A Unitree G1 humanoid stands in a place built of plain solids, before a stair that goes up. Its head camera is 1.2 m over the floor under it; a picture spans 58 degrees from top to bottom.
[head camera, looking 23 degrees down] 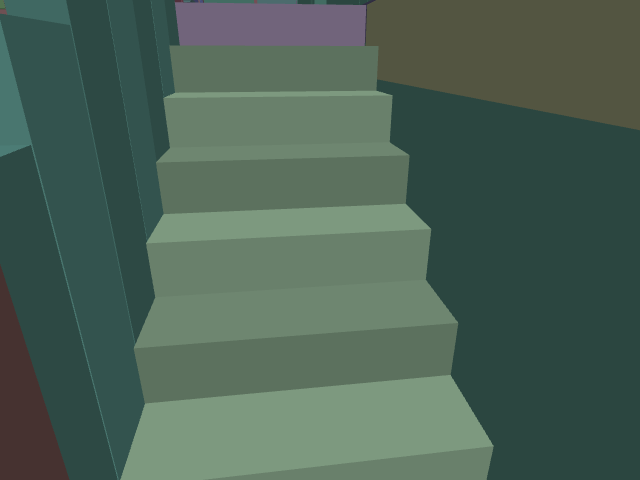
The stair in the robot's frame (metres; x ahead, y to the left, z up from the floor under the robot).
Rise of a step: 0.18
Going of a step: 0.25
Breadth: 0.85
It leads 8 degrees to the left of straight ahead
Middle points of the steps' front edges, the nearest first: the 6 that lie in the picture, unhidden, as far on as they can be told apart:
0.69 0.01 0.36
0.94 0.04 0.53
1.19 0.08 0.71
1.44 0.11 0.89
1.68 0.14 1.06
1.93 0.18 1.24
